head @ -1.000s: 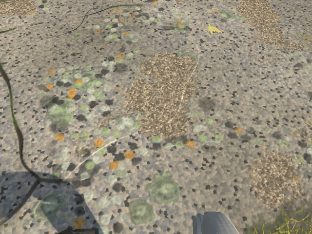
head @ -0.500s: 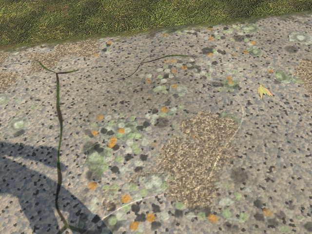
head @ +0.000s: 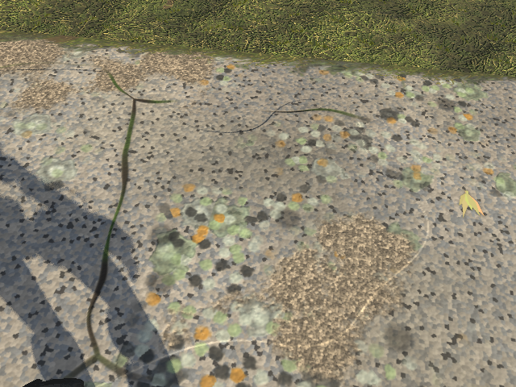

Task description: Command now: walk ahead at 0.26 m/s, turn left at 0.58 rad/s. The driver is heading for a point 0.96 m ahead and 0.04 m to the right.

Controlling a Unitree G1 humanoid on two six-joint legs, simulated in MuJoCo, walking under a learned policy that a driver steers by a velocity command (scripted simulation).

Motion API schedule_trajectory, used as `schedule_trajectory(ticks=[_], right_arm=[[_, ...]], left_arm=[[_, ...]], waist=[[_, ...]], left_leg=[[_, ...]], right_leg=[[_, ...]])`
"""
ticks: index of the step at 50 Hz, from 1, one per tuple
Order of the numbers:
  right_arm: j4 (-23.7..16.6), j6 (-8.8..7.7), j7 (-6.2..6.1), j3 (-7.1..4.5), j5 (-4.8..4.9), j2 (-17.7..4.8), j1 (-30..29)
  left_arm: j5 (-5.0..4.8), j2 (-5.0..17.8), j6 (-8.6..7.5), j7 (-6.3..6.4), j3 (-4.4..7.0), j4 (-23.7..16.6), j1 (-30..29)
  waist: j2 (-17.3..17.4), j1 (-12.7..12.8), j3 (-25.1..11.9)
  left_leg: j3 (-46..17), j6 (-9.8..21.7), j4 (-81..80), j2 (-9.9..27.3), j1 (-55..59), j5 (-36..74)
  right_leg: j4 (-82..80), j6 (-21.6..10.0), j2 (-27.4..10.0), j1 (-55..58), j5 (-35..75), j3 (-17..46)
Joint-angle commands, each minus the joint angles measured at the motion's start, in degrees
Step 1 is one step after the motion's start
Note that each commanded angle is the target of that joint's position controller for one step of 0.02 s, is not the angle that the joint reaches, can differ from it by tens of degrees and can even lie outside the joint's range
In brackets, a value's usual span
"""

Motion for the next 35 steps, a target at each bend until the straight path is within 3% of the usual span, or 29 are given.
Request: schedule_trajectory(ticks=[1,2,3,5,7,9,10,11,12,13,14,15,16,17,19,23,26,29,30,33,34,35], right_arm=[[-8.7,-5.19,-1.58,-0.88,2.09,-7.1,-10.9],[-9.1,-4.84,-1.3,-0.54,2.72,-6.4,-10.9],[-9.0,-4.49,-1.41,-0.43,2.08,-6.3,-9.3],[-8.5,-3.91,-1.22,-0.47,0.79,-6.5,-6.9],[-6.6,-3.97,-0.42,-0.81,0.8,-8.4,-2.8],[-5.0,-3.49,0.97,-0.49,1.47,-8.1,-0.7],[-4.7,-3.42,1.57,0.0,1.13,-6.8,-0.8],[-5.2,-3.72,2.11,0.81,0.42,-4.3,-3.0],[-7.7,-4.78,2.59,2.37,-0.1,0.9,-6.9],[-9.4,-5.95,2.38,2.51,2.03,1.1,-7.2],[-8.9,-6.44,2.4,2.1,3.02,-1.2,-8.9],[-8.4,-6.54,2.5,1.97,2.58,-2.0,-10.4],[-8.2,-6.72,2.34,2.26,1.45,-1.7,-11.8],[-8.5,-6.84,2.22,2.08,0.73,-2.1,-13.1],[-8.3,-6.64,2.67,2.33,0.85,-1.3,-14.3],[-10.3,-7.29,3.21,3.18,0.27,0.3,-22.8],[-12.7,-7.42,4.14,3.61,1.35,1.9,-30.7],[-13.8,-7.86,5.28,3.04,1.93,0.7,-33.9],[-14.0,-8.01,5.57,2.75,1.97,0.1,-34.0],[-13.4,-7.87,5.49,0.89,1.24,-3.7,-28.6],[-11.5,-7.65,4.9,-0.19,1.22,-5.8,-21.2],[-9.2,-7.31,3.85,-1.26,1.02,-8.1,-11.6]], left_arm=[[0.1,2.7,-5.02,-4.18,-0.76,-6.9,-0.9],[1.36,2.7,-5.81,-4.63,-0.85,-6.7,0.3],[1.77,1.2,-6.11,-4.66,-1.46,-6.4,-0.9],[0.83,-1.3,-6.18,-4.7,-2.35,-4.5,-1.9],[0.11,-1.3,-6.23,-4.52,-2.37,-3.2,-1.2],[-0.51,-0.9,-6.03,-4.31,-1.87,-0.8,3.6],[-0.51,-0.2,-6.13,-4.0,-1.35,0.9,7.5],[-0.2,1.6,-6.46,-3.87,-0.73,2.5,13.8],[1.51,7.3,-6.58,-3.5,0.38,3.3,21.0],[2.22,10.6,-6.83,-3.61,1.33,3.2,22.6],[1.0,7.1,-7.53,-3.28,0.47,3.5,19.6],[0.67,3.9,-7.81,-3.01,-0.47,3.7,17.2],[1.07,2.2,-7.92,-2.9,-0.97,3.5,15.6],[1.43,0.6,-8.16,-3.02,-1.42,4.4,14.5],[1.59,-2.5,-8.46,-2.83,-2.49,6.0,16.1],[1.81,0.1,-8.6,-1.13,-2.14,7.5,21.1],[1.14,1.8,-8.24,-0.6,-2.14,8.5,25.0],[0.8,3.9,-7.86,-0.65,-1.9,9.1,26.3],[0.79,4.5,-7.64,-0.77,-1.84,9.3,26.5],[1.09,6.8,-6.64,-1.02,-1.2,10.1,26.9],[1.32,7.2,-5.9,-0.88,-0.99,10.1,26.3],[1.62,7.0,-5.77,-0.68,-1.0,9.3,24.8]], waist=[[9.7,6.8,-1.5],[4.1,7.6,-2.1],[4.3,6.7,-2.4],[7.8,4.7,-2.6],[11.7,2.5,-2.5],[12.1,3.5,-1.4],[11.3,5.0,-2.1],[8.4,7.7,-4.9],[-5.0,10.2,-6.0],[-10.4,9.6,-4.3],[-5.3,8.1,1.7],[-2.4,6.6,4.3],[-0.7,5.4,4.1],[-1.2,4.4,4.5],[-2.2,3.9,4.0],[0.4,7.6,2.9],[-1.0,10.5,4.2],[-1.0,10.4,5.9],[-1.6,9.9,5.5],[-5.9,5.4,-0.6],[-6.7,1.2,-5.1],[-6.7,-3.8,-10.1]], left_leg=[[-39.1,11.4,-23.9,17.4,3.3,-21.1],[-33.2,8.3,-23.5,14.4,3.3,-17.2],[-27.5,6.9,-22.7,11.8,3.9,-14.2],[-20.6,5.1,-20.4,7.6,2.9,-9.8],[-20.2,5.9,-19.0,8.3,2.6,-10.4],[-19.6,5.6,-15.2,8.1,-2.1,-15.3],[-18.4,4.5,-11.0,6.7,-6.5,-15.6],[-15.1,2.0,-0.8,3.9,-12.7,-12.0],[-8.7,-2.5,21.7,-2.5,-26.9,-9.4],[-13.1,-3.9,36.3,-4.6,-38.5,-10.5],[-15.7,-4.7,44.6,-2.0,-43.0,-6.7],[-14.9,-5.0,46.9,-0.4,-44.1,-2.0],[-13.2,-5.2,46.5,1.3,-42.0,1.6],[-12.5,-5.4,44.6,3.0,-40.3,5.0],[-9.9,-5.9,42.0,4.6,-37.6,10.2],[-6.0,-6.6,26.2,5.6,-37.1,17.6],[-2.5,-6.7,11.9,3.6,-30.0,20.6],[-2.3,-5.5,1.6,2.2,-25.3,23.0],[-1.9,-4.9,-0.5,1.2,-22.9,22.7],[-0.1,-1.9,-2.7,-3.1,-12.2,17.0],[0.8,-0.3,-4.8,-4.4,-2.9,17.5],[-1.9,1.6,-3.9,-1.5,12.9,20.6]], right_leg=[[24.4,0.4,-2.4,-18.8,1.2,22.4],[16.9,-0.2,-2.0,-17.0,1.7,19.2],[8.2,-0.1,-0.9,-14.7,1.1,15.8],[-6.9,-0.4,0.5,-5.5,2.6,12.1],[-17.0,-1.3,1.1,0.0,5.1,10.1],[-25.7,-2.6,1.9,8.9,10.8,7.7],[-25.7,-2.8,2.1,15.2,11.5,8.1],[-25.9,-4.0,-2.1,23.9,10.6,14.4],[-34.4,-9.4,-14.9,32.4,-2.9,37.3],[-43.3,-17.8,-23.5,32.1,-23.3,60.7],[-44.6,-18.6,-24.7,28.4,-24.8,61.1],[-42.9,-16.6,-21.6,25.3,-16.9,51.0],[-43.1,-14.7,-18.3,21.9,-9.3,43.4],[-43.5,-13.4,-16.0,19.0,-2.8,38.2],[-44.8,-12.4,-13.2,15.6,5.2,31.3],[-45.6,-12.1,-12.0,18.9,20.7,23.6],[-48.2,-11.1,-12.1,19.5,25.1,20.8],[-48.1,-10.1,-13.5,23.5,28.9,18.7],[-46.7,-9.7,-13.8,25.4,34.6,17.9],[-35.2,-7.7,-14.3,32.2,65.3,16.3],[-25.9,-6.6,-13.4,31.7,72.5,15.1],[-14.1,-5.1,-12.0,22.4,70.3,14.4]])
